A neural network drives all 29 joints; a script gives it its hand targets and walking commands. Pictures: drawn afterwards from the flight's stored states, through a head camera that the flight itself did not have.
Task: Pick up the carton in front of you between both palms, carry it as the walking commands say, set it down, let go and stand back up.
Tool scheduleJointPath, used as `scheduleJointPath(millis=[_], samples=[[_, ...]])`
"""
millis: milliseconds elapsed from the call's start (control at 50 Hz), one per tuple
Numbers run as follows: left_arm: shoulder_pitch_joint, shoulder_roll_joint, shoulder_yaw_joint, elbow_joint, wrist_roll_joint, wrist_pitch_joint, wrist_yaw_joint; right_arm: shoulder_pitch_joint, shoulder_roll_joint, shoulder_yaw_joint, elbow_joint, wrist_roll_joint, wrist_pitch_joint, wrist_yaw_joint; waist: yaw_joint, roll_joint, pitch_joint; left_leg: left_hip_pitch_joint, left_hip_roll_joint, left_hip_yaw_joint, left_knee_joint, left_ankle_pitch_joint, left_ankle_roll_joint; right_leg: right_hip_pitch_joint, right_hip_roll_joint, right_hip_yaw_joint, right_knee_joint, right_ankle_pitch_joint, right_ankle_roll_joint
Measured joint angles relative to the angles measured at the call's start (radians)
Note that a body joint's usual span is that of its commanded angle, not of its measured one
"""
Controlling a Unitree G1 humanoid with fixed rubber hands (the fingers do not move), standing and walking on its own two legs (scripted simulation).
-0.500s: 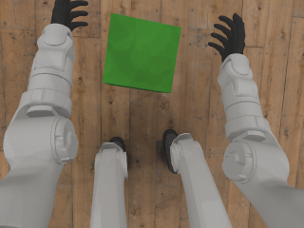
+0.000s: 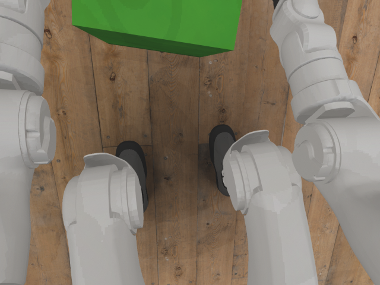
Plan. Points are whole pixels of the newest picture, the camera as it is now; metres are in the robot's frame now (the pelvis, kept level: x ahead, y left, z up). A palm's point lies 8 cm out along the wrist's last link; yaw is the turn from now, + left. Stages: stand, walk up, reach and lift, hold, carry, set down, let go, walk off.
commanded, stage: reach and lift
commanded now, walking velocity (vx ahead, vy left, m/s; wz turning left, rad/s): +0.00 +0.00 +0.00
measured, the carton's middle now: out of the picture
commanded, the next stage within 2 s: none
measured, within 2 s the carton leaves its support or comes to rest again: leaves its support in 0.78 s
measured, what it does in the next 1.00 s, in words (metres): stands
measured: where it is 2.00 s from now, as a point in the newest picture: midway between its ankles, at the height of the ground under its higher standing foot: (182, 180)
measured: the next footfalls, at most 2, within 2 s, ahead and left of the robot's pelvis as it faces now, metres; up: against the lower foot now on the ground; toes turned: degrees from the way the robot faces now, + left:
none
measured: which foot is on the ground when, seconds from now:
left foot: down 0.00-1.00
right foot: down 0.00-1.00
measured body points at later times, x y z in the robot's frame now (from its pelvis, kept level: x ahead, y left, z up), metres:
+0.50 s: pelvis +0.01 +0.00 -0.02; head +0.39 +0.03 +0.21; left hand +0.60 +0.16 -0.20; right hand +0.56 -0.17 -0.19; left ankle +0.11 +0.12 -0.35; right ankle +0.13 -0.13 -0.35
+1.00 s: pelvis +0.01 +0.00 -0.01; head +0.36 +0.05 +0.27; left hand +0.59 +0.16 -0.15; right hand +0.56 -0.14 -0.14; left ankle +0.11 +0.12 -0.35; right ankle +0.13 -0.14 -0.35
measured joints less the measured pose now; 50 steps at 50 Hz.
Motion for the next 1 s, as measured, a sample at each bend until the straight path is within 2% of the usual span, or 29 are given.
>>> scheduleJointPath(millis=[140,220,400,540,600,660,720,820,900,960,1000], samples=[[0.017,0.019,-0.058,-0.048,-0.05,-0.032,0.03,-0.013,-0.027,0.036,0.003,0.045,-0.036,-0.011,0.004,-0.028,0.047,0.016,0.017,0.003,0.066,-0.047,0.005,0.011,-0.002,-0.007,0.062,-0.038,-0.006],[-0.002,0.012,-0.093,-0.041,-0.067,-0.027,0.029,-0.028,-0.029,0.044,0.032,0.065,-0.04,-0.004,0.006,-0.023,0.039,0.012,0.017,0.002,0.085,-0.061,0.005,0.007,-0.004,-0.01,0.081,-0.05,-0.007],[0.012,-0.04,-0.056,-0.004,-0.032,-0.033,0.029,0.0,0.003,0.023,0.032,0.03,-0.046,-0.013,0.008,-0.011,0.007,-0.001,0.013,-0.007,0.094,-0.062,-0.001,-0.004,-0.005,-0.017,0.088,-0.051,-0.011],[0.003,-0.05,-0.095,-0.022,-0.053,-0.031,0.031,-0.041,0.015,0.076,0.036,0.065,-0.038,0.001,0.014,-0.031,0.042,0.017,0.019,-0.005,0.08,-0.044,-0.001,0.008,0.001,-0.015,0.074,-0.029,-0.013],[-0.032,-0.06,-0.088,0.008,-0.026,-0.015,0.043,-0.071,0.036,0.03,0.047,0.036,-0.03,-0.035,0.019,-0.031,0.059,0.026,0.018,-0.006,0.078,-0.041,-0.001,0.019,0.004,-0.015,0.071,-0.026,-0.011],[-0.06,-0.068,-0.051,0.032,0.031,0.019,0.037,-0.082,0.051,-0.046,0.04,-0.035,-0.001,-0.022,0.016,-0.024,0.063,0.028,0.013,-0.006,0.086,-0.043,0.002,0.025,0.006,-0.012,0.077,-0.031,-0.007],[-0.038,-0.097,0.002,0.005,0.088,0.057,0.015,-0.061,0.048,-0.098,0.004,-0.085,0.048,0.01,0.023,-0.008,0.038,0.018,0.007,-0.002,0.097,-0.052,0.006,0.017,0.007,-0.006,0.09,-0.045,0.0],[0.059,-0.143,0.061,-0.093,0.12,0.088,0.02,0.011,0.051,-0.119,-0.082,-0.112,0.096,0.03,0.026,-0.012,-0.022,0.002,0.002,0.005,0.109,-0.071,0.01,-0.001,0.019,0.009,0.105,-0.065,0.011],[0.137,-0.165,0.07,-0.181,0.111,0.107,0.059,0.078,0.086,-0.129,-0.175,-0.084,0.11,0.016,0.018,-0.032,-0.067,0.0,-0.004,0.007,0.101,-0.073,0.003,-0.007,0.041,0.026,0.103,-0.068,0.018],[0.187,-0.19,0.073,-0.257,0.106,0.136,0.078,0.139,0.121,-0.145,-0.262,-0.072,0.12,-0.026,0.022,-0.035,-0.112,0.0,-0.018,0.004,0.082,-0.063,-0.007,-0.007,0.052,0.037,0.09,-0.063,0.022],[0.217,-0.206,0.086,-0.306,0.111,0.159,0.08,0.185,0.143,-0.166,-0.319,-0.081,0.132,-0.019,0.029,-0.035,-0.151,0.004,-0.028,0.001,0.061,-0.053,-0.016,-0.002,0.055,0.043,0.074,-0.062,0.026]])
